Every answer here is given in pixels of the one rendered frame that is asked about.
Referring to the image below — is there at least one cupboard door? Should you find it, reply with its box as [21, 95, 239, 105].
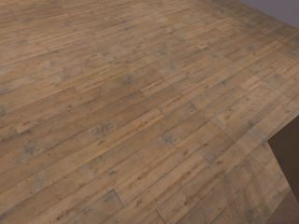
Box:
[267, 115, 299, 203]

